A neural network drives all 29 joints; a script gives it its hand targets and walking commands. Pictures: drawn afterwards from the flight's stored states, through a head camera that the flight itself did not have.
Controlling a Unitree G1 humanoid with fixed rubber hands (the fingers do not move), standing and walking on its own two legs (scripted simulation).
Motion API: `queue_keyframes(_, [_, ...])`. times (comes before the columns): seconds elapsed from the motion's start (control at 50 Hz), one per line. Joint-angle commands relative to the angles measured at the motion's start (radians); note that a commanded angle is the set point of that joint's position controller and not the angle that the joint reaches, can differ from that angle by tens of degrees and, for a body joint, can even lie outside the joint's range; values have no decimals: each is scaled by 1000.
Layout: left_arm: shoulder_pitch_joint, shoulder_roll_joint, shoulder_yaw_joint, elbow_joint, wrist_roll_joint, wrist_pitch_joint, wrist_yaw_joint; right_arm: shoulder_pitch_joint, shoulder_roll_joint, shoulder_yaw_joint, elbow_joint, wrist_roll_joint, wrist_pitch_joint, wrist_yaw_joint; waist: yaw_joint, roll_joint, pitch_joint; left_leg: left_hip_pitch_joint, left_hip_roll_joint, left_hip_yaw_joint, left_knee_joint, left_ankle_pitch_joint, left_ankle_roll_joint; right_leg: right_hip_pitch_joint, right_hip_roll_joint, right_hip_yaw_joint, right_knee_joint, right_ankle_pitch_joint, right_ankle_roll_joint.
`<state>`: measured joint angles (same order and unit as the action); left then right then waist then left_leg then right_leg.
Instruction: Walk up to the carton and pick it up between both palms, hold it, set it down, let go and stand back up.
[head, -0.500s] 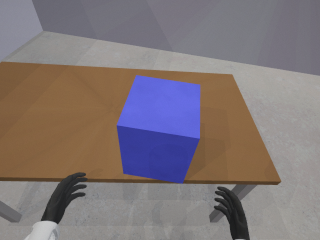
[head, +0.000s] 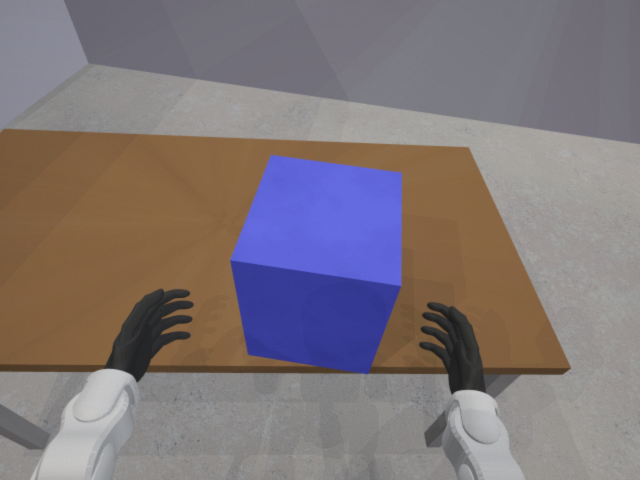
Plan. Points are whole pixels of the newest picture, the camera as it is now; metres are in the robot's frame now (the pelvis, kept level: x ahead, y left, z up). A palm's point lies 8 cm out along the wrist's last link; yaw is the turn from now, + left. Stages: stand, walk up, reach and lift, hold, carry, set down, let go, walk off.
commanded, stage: reach and lift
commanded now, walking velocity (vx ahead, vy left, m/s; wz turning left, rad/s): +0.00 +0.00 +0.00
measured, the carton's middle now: (321, 268) +0.43 +0.02 -0.01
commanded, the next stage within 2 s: none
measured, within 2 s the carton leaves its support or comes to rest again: neither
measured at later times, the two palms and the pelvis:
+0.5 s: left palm (156, 277) +0.32 +0.22 +0.09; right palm (463, 300) +0.32 -0.15 +0.09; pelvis -0.01 +0.00 +0.00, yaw +0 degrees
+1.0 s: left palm (167, 209) +0.39 +0.22 +0.14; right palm (468, 239) +0.38 -0.15 +0.14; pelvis -0.01 +0.00 +0.00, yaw +0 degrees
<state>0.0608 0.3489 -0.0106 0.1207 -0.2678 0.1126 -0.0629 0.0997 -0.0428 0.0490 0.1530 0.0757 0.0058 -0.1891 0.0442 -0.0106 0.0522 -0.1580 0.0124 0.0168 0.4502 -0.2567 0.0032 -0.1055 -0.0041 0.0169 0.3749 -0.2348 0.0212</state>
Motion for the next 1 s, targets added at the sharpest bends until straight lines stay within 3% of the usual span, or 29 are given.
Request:
queue_keyframes(0.0, [-202,141,125,-309,-3,35,-5,-139,-132,-56,-320,155,-10,-36,-19,88,-267,200,2,32,-73,527,-73,149,43,-20,-53,390,-12])
queue_keyframes(0.08, [-410,175,137,-283,-16,79,-1,-336,-163,-91,-317,153,31,-42,-28,112,-274,192,0,42,-71,519,-78,99,42,-21,-59,330,-6])
queue_keyframes(0.1, [-444,165,127,-264,-3,95,-4,-355,-163,-82,-291,146,46,-44,-38,82,-270,164,-2,33,-73,471,-67,109,37,-18,-60,314,-5])
queue_keyframes(0.12, [-454,193,153,-248,-5,95,-1,-386,-163,-80,-318,145,46,-46,-18,71,-283,137,-3,39,-90,422,-54,137,36,-18,-56,314,-6])
queue_keyframes(0.22, [-580,181,165,-184,19,145,-3,-471,-168,-82,-191,153,101,-55,-53,90,-298,161,-4,37,-86,442,-55,107,33,-18,-55,328,-2])
queue_keyframes(0.24, [-548,169,173,-165,19,156,-1,-452,-163,-86,-196,160,103,-55,-40,102,-266,152,-3,43,-99,440,-59,101,36,-23,-61,304,-4])
queue_keyframes(0.26, [-580,164,175,-133,28,166,1,-479,-175,-113,-168,150,118,-55,-53,78,-263,147,1,33,-108,372,-50,97,35,-20,-62,285,-6])
queue_keyframes(0.28, [-617,177,192,-118,27,173,1,-516,-159,-89,-168,164,132,-57,-38,96,-258,123,-7,42,-112,357,-46,99,28,-15,-62,277,-4])
queue_keyframes(0.32, [-724,196,194,-84,38,190,-3,-615,-169,-88,-136,163,154,-62,-45,88,-305,109,-12,39,-109,319,-37,103,25,-16,-56,262,0])
queue_keyframes(0.34, [-717,177,174,-74,35,200,-4,-585,-170,-104,-95,150,171,-65,-71,93,-295,127,-3,29,-103,352,-43,108,25,-14,-55,295,-4])
queue_keyframes(0.4, [-739,197,226,-75,72,215,0,-611,-181,-80,-72,172,181,-66,-39,116,-316,149,-5,36,-97,407,-50,115,28,-17,-43,333,1])
queue_keyframes(0.42, [-780,207,226,-33,79,226,-3,-648,-199,-91,-21,169,191,-71,-50,122,-307,156,-7,38,-91,425,-51,105,28,-18,-50,340,6])
queue_keyframes(0.44, [-791,187,230,-55,80,225,2,-684,-215,-106,-66,169,185,-68,-46,113,-366,180,-7,31,-87,447,-56,109,35,-22,-47,355,4])
queue_keyframes(0.46, [-838,183,225,4,73,231,1,-720,-198,-121,-33,157,193,-73,-68,100,-353,161,-8,32,-78,426,-53,81,35,-22,-50,324,6])
queue_keyframes(0.48, [-905,204,228,6,68,225,10,-800,-221,-122,-35,179,199,-68,-54,93,-360,138,-11,28,-94,371,-48,93,33,-21,-49,294,0])
queue_keyframes(0.52, [-896,186,222,-12,73,228,16,-760,-186,-120,-24,177,203,-75,-64,98,-376,125,-17,28,-93,369,-44,123,30,-19,-34,340,10])
queue_keyframes(0.54, [-963,182,204,46,60,232,10,-813,-182,-131,17,160,214,-73,-89,103,-369,126,-16,33,-91,349,-44,86,24,-21,-39,323,8])
queue_keyframes(0.56, [-961,192,207,71,70,227,16,-825,-197,-130,28,169,216,-65,-76,106,-378,124,-5,20,-94,356,-44,80,28,-22,-35,312,5])
queue_keyframes(0.6, [-938,181,209,-14,62,223,23,-821,-215,-131,-38,181,202,-61,-65,103,-492,204,-3,12,-62,497,-61,105,41,-29,-26,396,9])
queue_keyframes(0.62, [-1039,199,212,67,58,224,28,-925,-229,-134,0,170,207,-59,-69,84,-456,161,-8,16,-65,439,-51,67,37,-27,-31,361,16])
queue_keyframes(0.68, [-1083,218,213,185,68,232,25,-970,-217,-123,96,178,231,-57,-73,92,-436,132,-9,11,-74,399,-49,73,27,-24,-30,350,11])
queue_keyframes(0.7, [-1151,220,181,224,58,232,25,-1019,-222,-144,154,169,242,-57,-94,114,-427,104,-5,8,-80,354,-49,60,27,-28,-30,311,7])
queue_keyframes(0.74, [-1101,211,209,120,79,224,39,-976,-243,-149,110,191,223,-57,-75,117,-503,186,3,-10,-54,489,-67,81,46,-32,-17,387,3])
queue_keyframes(0.76, [-1086,219,214,143,85,220,38,-958,-223,-128,92,195,209,-60,-59,96,-526,197,-6,9,-39,543,-66,104,43,-25,-20,448,12])
queue_keyframes(0.8, [-1213,228,194,279,80,227,32,-1076,-243,-134,195,195,233,-53,-90,98,-487,149,-7,4,-53,466,-61,57,41,-34,-28,372,13])
queue_keyframes(0.84, [-1275,238,171,292,37,221,39,-1164,-245,-128,177,205,242,-55,-74,97,-505,94,-7,3,-62,404,-50,57,32,-27,-19,352,7])
queue_keyframes(0.9, [-1255,232,160,284,43,195,49,-1129,-242,-155,226,203,226,-59,-95,111,-572,137,1,-8,-40,472,-60,55,42,-28,-13,411,4])
queue_keyframes(0.96, [-1352,252,155,440,39,174,46,-1234,-231,-128,312,210,238,-53,-84,84,-539,97,3,-3,-42,446,-51,45,39,-28,-4,394,10])
queue_keyframes(0.98, [-1369,234,142,462,40,175,49,-1248,-248,-141,361,201,242,-52,-98,95,-524,111,6,-12,-40,454,-55,25,43,-31,-9,402,4])
